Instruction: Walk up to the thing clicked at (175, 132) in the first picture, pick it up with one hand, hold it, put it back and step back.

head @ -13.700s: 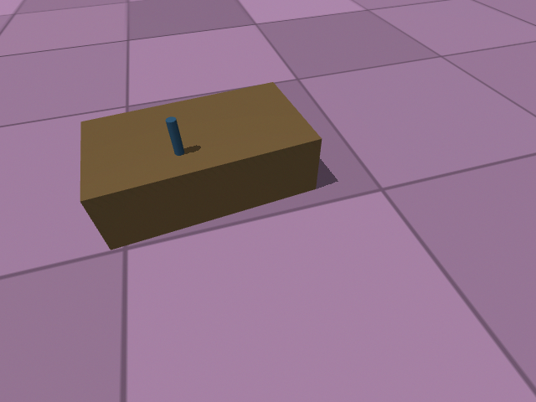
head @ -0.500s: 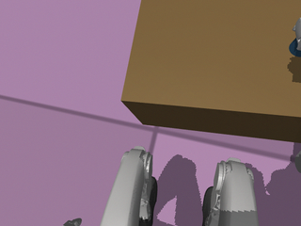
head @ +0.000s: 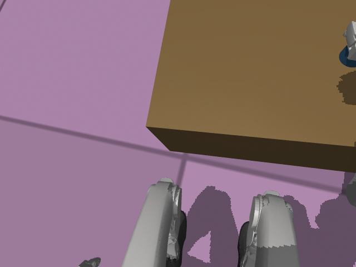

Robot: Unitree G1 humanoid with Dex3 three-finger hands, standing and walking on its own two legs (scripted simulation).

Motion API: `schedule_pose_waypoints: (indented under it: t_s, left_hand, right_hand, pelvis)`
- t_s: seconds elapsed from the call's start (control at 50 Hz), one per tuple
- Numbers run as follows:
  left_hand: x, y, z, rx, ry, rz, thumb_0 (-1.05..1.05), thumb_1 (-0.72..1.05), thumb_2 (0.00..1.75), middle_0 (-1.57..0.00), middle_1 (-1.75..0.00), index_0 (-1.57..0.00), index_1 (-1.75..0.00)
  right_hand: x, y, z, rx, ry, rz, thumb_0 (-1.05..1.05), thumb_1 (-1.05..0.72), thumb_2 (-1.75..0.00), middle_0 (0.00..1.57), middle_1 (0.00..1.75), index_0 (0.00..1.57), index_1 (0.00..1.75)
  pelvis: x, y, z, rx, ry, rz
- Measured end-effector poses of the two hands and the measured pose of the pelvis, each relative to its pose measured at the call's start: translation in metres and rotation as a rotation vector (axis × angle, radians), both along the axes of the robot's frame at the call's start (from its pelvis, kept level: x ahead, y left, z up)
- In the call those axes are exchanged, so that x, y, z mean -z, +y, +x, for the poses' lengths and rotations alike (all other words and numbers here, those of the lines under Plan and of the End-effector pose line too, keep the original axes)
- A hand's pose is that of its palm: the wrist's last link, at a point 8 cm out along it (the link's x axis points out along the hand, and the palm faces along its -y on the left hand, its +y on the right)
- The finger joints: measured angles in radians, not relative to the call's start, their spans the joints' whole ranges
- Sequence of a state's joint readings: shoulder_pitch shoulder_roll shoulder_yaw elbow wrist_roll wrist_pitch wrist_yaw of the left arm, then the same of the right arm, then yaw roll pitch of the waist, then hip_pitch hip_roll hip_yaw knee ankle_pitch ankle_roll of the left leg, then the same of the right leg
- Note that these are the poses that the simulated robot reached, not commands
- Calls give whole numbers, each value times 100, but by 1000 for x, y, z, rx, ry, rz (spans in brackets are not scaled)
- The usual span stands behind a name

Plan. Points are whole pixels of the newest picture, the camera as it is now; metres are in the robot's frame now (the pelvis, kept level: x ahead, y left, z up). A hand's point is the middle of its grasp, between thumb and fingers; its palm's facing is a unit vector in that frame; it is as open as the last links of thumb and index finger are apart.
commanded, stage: settle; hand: right
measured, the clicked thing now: out of the picture +0.56 -0.27 +0.05
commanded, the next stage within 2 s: lift in 0.36 s
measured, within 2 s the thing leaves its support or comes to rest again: neither
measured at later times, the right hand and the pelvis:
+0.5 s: hand out of the picture +0.57 -0.25 +0.05, palm faces +0.25 +0.97 -0.02, open 5.9 cm; pelvis +0.00 +0.00 +0.02, yaw +0 degrees
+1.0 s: hand out of the picture +0.53 -0.24 +0.11, palm faces +0.26 +0.97 -0.03, open 5.9 cm; pelvis +0.01 +0.00 +0.08, yaw -1 degrees
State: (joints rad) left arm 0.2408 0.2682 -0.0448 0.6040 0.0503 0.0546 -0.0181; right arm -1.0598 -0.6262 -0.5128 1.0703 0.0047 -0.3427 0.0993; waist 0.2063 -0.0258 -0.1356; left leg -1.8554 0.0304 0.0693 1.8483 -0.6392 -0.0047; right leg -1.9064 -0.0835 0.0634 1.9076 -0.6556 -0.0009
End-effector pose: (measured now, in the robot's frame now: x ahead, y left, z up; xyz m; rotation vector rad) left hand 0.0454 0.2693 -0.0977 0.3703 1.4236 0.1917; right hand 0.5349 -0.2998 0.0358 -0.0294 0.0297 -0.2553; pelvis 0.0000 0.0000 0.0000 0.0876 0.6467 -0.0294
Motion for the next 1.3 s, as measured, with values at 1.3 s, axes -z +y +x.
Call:
schedule_pose_waypoints:
  t_s: [1.3]
  left_hand:
    - [-146,-13,81,27,-263,-40,0,87,91,-21,-30,-20,-30]
  right_hand:
    - [-150,23,-99,19,-1,6,-2,2,-128,96,121,102,122]
  pelvis:
    - [-150,-2,31,34,-215,-26]
